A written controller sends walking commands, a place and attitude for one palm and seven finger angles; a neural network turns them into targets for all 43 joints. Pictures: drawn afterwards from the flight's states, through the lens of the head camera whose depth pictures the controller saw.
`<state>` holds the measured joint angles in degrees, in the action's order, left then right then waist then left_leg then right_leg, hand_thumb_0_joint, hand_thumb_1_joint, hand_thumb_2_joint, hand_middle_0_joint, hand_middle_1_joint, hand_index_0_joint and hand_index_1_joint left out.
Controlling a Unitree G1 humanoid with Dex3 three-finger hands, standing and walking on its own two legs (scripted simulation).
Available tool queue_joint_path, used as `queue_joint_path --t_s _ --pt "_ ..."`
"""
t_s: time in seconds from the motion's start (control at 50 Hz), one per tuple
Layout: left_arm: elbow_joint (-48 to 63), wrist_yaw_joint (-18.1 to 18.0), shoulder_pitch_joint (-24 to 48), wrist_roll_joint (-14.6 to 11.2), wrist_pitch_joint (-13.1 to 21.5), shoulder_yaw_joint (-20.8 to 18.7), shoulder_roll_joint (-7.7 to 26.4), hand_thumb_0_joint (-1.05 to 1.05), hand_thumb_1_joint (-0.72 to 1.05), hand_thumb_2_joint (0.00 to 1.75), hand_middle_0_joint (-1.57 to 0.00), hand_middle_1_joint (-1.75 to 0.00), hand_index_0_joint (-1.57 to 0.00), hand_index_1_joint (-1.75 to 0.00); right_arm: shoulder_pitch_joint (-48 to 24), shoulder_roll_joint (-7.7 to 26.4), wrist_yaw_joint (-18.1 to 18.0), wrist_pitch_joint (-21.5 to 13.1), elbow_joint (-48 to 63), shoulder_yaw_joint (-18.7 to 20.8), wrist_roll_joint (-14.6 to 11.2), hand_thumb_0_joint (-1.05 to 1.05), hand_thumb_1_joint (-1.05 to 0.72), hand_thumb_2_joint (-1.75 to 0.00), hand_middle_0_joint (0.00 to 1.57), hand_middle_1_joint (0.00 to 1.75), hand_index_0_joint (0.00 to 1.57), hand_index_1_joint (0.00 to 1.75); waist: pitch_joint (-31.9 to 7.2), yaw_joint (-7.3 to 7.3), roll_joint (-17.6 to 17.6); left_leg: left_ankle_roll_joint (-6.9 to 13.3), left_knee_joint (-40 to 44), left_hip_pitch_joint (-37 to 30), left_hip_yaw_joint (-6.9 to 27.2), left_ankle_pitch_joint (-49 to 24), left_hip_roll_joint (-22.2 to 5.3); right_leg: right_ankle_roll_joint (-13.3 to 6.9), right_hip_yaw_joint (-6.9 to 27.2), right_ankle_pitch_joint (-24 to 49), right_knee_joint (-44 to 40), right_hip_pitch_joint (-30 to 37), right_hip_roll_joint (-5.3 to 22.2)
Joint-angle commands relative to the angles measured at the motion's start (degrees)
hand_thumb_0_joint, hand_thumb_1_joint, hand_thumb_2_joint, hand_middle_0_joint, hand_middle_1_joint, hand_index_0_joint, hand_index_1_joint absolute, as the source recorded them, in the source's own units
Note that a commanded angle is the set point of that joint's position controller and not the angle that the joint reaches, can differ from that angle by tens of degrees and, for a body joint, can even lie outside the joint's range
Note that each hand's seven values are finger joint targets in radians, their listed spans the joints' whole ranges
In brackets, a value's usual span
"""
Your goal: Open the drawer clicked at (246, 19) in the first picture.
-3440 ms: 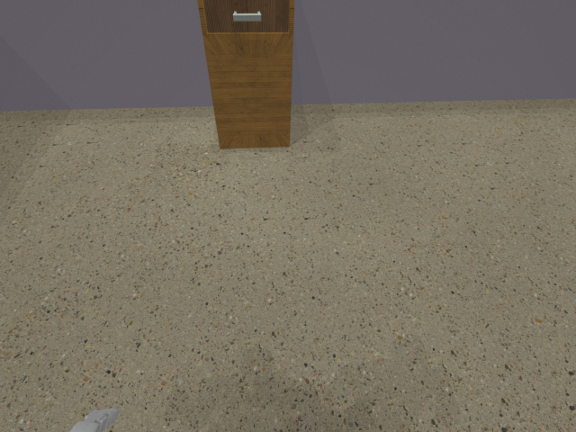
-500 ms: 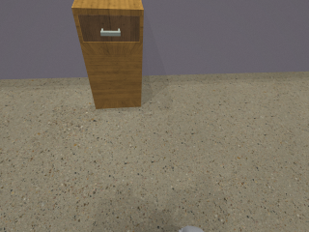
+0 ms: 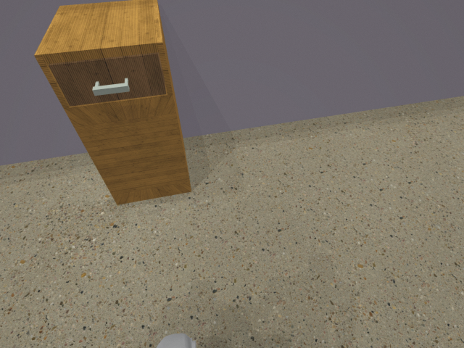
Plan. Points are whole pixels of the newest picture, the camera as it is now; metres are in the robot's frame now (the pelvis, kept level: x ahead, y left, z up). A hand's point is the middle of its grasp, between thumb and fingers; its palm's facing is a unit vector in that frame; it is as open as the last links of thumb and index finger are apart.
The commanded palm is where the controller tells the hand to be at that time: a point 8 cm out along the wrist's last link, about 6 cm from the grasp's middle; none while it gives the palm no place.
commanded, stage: walk to a spot facing it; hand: left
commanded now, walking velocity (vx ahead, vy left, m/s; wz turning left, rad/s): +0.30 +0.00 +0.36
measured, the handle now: (111, 85) +0.93 +0.45 -0.06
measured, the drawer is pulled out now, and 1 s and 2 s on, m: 0.00 0.00 0.00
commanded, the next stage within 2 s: turn to face it in 0.12 s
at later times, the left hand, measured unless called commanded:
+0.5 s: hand out of the picture +0.15 +0.25 -0.18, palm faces +0.23 -0.96 -0.17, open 7.4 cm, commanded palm none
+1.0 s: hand (138, 333) +0.18 +0.20 -0.16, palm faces +0.31 -0.93 -0.21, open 7.3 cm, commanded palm none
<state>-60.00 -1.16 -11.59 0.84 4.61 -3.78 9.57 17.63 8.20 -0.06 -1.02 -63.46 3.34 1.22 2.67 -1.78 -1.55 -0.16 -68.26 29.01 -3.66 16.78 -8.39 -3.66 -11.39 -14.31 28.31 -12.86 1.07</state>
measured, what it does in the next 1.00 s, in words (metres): walks ahead: left foot, then right foot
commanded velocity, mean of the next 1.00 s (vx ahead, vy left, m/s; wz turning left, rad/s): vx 0.19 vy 0.01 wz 0.20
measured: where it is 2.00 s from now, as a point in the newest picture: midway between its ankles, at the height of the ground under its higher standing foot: (202, 292)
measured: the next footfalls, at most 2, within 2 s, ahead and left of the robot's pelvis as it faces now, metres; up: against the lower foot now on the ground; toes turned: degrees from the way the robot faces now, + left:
left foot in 0.30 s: +0.26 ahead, +0.15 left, +0.00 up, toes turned +16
right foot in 0.76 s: +0.28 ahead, -0.06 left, +0.00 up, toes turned +5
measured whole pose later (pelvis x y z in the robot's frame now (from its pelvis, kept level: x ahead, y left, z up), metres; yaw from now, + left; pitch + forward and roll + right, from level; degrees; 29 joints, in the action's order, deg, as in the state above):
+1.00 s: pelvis +0.26 +0.04 +0.01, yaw +14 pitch -1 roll +1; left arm -62.7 -1.3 -22.6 1.2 3.0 -2.0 7.4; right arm 17.4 10.4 1.4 1.3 -61.5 4.1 1.4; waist 0.6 0.0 -1.5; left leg -0.3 -53.6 28.7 -3.3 14.0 -5.1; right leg -0.6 -8.8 -14.6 20.1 -4.2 2.8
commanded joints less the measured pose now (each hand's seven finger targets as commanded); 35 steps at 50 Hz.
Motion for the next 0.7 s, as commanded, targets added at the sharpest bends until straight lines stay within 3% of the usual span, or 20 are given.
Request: queue_joint_path --t_s 0.0,0.06,0.12,0.18,0.2,0.22,0.24,0.26,0.28,0.3,0.34,0.38,0.42,0.46,0.52,0.62,0.66,0.68 --pt "-0.32 0.3 -6.25 0.61 0.68 0.14 5.02 0.0 0.9 0.9 -0.2 -0.3 -0.2 -0.3 2.11 0.78 0.82 0.17 2.94 0.29 0.18 0.0 -0.9 -0.9 0.2 0.3 0.2 0.3 2.62 0.16 6.73 -1.46 7.33 3.32 0.72 -5.49 -1.73 -3.5 8.25 8.17 -18.52 -2.13 15.92" --pt "-1.27 0.28 -8.12 0.57 0.91 0.33 5.7 0.0 0.9 0.9 -0.2 -0.3 -0.2 -0.3 -3.43 0.87 1.66 -0.2 5.43 0.03 0.0 0.0 -0.9 -0.9 0.2 0.3 0.2 0.3 3.64 1.12 7.58 -1.39 17.76 4.04 -0.94 -8.24 -1.12 -3.14 5.29 11.8 -17.83 1.52 15.39" --pt "-2.3 0.14 -11.18 0.49 0.72 0.64 6.26 0.0 0.9 0.9 -0.2 -0.3 -0.2 -0.3 -8.85 1.73 2.08 -0.56 7.37 -0.38 0.05 0.0 -0.9 -0.9 0.2 0.3 0.2 0.3 4.27 3.09 7.57 -0.45 24.41 3.86 -2.76 -8.91 0.53 -2.36 3.8 18.65 -16.14 6.86 16.08" --pt "-2.35 -0.16 -11.54 0.71 0.29 0.27 7.78 0.0 0.9 0.9 -0.2 -0.3 -0.2 -0.3 -10.51 3.14 2.27 -0.74 8.61 -0.33 0.03 0.0 -0.9 -0.9 0.2 0.3 0.2 0.3 4.53 2.87 6.3 1.06 28.27 1.13 -3.91 -6.31 1.33 -1.96 2.72 24.98 -12.75 10.32 18.12" --pt "-2.46 -0.23 -11.56 0.75 0.11 0.22 8.27 0.0 0.9 0.9 -0.2 -0.3 -0.2 -0.3 -9.31 3.53 2.03 -0.89 8.33 -0.3 0.12 0.0 -0.9 -0.9 0.2 0.3 0.2 0.3 3.42 2.11 5.36 1.59 30.23 -1.88 -4.79 -4.72 2.73 -1.75 1.94 31.31 -9.02 11.24 17.81" --pt "-2.23 -0.33 -11.05 0.63 -0.03 0.11 8.8 0.0 0.9 0.9 -0.2 -0.3 -0.2 -0.3 -5.28 4.57 1.65 -1.0 7.42 -0.01 0.29 0.0 -0.9 -0.9 0.2 0.3 0.2 0.3 1.25 0.19 5.09 2.11 32.74 -7.72 -5.25 -5.77 4.11 -0.97 0.36 36.85 -2.53 11.04 17.3" --pt "-2.1 -0.43 -10.76 0.37 -0.3 0.19 8.72 0.0 0.9 0.9 -0.2 -0.3 -0.2 -0.3 1.92 7.0 1.35 -1.21 5.62 0.59 0.55 0.0 -0.9 -0.9 0.2 0.3 0.2 0.3 -3.25 -2.73 2.06 2.86 37.27 -18.4 -4.44 -12.9 5.19 1.13 -1.85 36.51 8.66 8.09 14.96" --pt "-0.98 -0.16 -12.69 -0.43 -0.67 0.33 7.23 0.0 0.9 0.9 -0.2 -0.3 -0.2 -0.3 8.47 12.45 0.64 -1.54 4.67 1.62 1.1 0.0 -0.9 -0.9 0.2 0.3 0.2 0.3 -10.63 -4.58 -8.06 6.7 39.47 -32.67 7.1 -29.09 -3.69 4.67 -4.08 19.42 23.19 -2.61 8.45" --pt "0.92 0.22 -13.05 -1.25 -0.73 1.03 4.45 0.0 0.9 0.9 -0.2 -0.3 -0.2 -0.3 12.63 17.64 -0.17 -1.57 3.78 2.48 0.28 0.0 -0.9 -0.9 0.2 0.3 0.2 0.3 -15.53 -4.8 -19.63 14.55 43.06 -41.13 24.76 -51.47 -17.41 6.75 -0.68 -21.83 40.74 -14.6 1.01" --pt "1.8 -0.37 -10.55 -0.72 -1.22 0.68 6.47 0.0 0.9 0.9 -0.2 -0.3 -0.2 -0.3 10.41 17.23 -0.57 -0.97 3.67 1.93 -0.61 0.0 -0.9 -0.9 0.2 0.3 0.2 0.3 -16.22 -3.77 -11.96 16.35 44.81 -38.14 22.07 -46.98 -18.03 5.22 6.63 -23.13 46.0 -15.03 2.54" --pt "1.99 -0.17 -6.02 -0.32 -1.85 0.64 4.67 0.0 0.9 0.9 -0.2 -0.3 -0.2 -0.3 1.67 12.94 -1.2 -1.61 6.26 1.23 -0.47 0.0 -0.9 -0.9 0.2 0.3 0.2 0.3 -7.1 -1.37 -5.77 13.07 47.59 -26.11 17.69 -36.94 -14.03 6.09 8.79 -15.6 46.2 -18.85 5.7" --pt "0.66 0.1 -7.79 0.1 -3.03 0.57 3.33 0.0 0.9 0.9 -0.2 -0.3 -0.2 -0.3 -3.25 9.51 -1.39 -1.99 7.12 0.01 -0.42 0.0 -0.9 -0.9 0.2 0.3 0.2 0.3 -4.06 1.47 -4.14 9.8 49.65 -18.18 10.15 -35.84 -9.34 6.98 9.76 -10.04 40.39 -14.02 7.02" --pt "0.14 -0.09 -10.68 -0.02 -4.21 0.53 2.42 0.0 0.9 0.9 -0.2 -0.3 -0.2 -0.3 -4.8 9.41 -1.39 -1.86 7.34 -0.18 -0.53 0.0 -0.9 -0.9 0.2 0.3 0.2 0.3 -5.82 2.96 -5.25 8.87 50.34 -15.77 6.18 -34.25 -7.07 7.49 9.12 -8.13 36.01 -10.37 6.12" --pt "0.47 -0.32 -10.85 0.12 -5.01 0.28 2.51 0.0 0.9 0.9 -0.2 -0.3 -0.2 -0.3 -4.97 9.34 -1.31 -1.48 7.71 0.3 -0.37 0.0 -0.9 -0.9 0.2 0.3 0.2 0.3 -7.13 3.19 -4.26 9.62 51.33 -15.99 7.28 -29.95 -6.91 7.76 8.82 -7.24 32.82 -9.9 5.59" --pt "1.74 -0.45 -7.87 0.44 -5.64 0.41 2.14 0.0 0.9 0.9 -0.2 -0.3 -0.2 -0.3 -4.05 9.52 -1.15 -0.68 7.49 0.6 -0.13 0.0 -0.9 -0.9 0.2 0.3 0.2 0.3 -5.42 2.12 -3.23 10.34 53.15 -15.75 9.12 -17.85 -7.06 7.78 8.49 -7.1 27.06 -10.56 5.14" --pt "4.12 0.38 -2.77 0.85 -4.94 0.71 2.51 0.0 0.9 0.9 -0.2 -0.3 -0.2 -0.3 -1.94 9.98 -0.81 -0.22 6.42 1.24 0.38 0.0 -0.9 -0.9 0.2 0.3 0.2 0.3 -0.48 0.55 -6.93 10.37 57.13 -12.58 13.94 7.51 -6.68 6.57 7.31 -8.26 15.75 -8.52 4.35" --pt "3.89 0.63 -3.66 0.93 -4.38 0.8 2.51 0.0 0.9 0.9 -0.2 -0.3 -0.2 -0.3 -1.48 9.84 -0.77 -0.18 5.86 1.28 0.44 0.0 -0.9 -0.9 0.2 0.3 0.2 0.3 -0.1 1.2 -5.77 9.73 56.27 -11.47 14.72 11.46 -6.04 6.15 6.44 -8.34 9.58 -4.57 3.01" --pt "3.09 0.7 -5.48 0.89 -4.02 0.8 2.57 0.0 0.9 0.9 -0.2 -0.3 -0.2 -0.3 -1.6 9.63 -0.78 -0.09 5.61 1.26 0.32 0.0 -0.9 -0.9 0.2 0.3 0.2 0.3 -0.72 2.16 -3.53 8.76 54.23 -10.24 14.11 12.81 -5.15 6.04 6.02 -6.24 4.59 -0.11 2.21"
